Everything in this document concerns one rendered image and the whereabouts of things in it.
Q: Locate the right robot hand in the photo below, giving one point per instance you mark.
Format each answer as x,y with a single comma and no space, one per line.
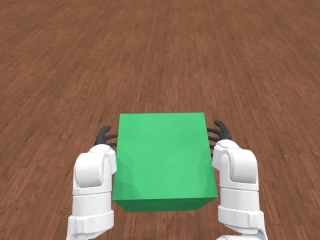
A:
224,133

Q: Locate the robot right forearm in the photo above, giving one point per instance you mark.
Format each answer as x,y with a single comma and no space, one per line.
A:
239,207

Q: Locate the left robot hand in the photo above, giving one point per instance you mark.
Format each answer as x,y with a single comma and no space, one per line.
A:
102,138

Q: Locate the robot left forearm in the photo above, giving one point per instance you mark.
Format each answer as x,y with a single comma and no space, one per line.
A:
92,185

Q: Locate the carton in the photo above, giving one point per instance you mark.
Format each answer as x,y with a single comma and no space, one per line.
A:
163,163

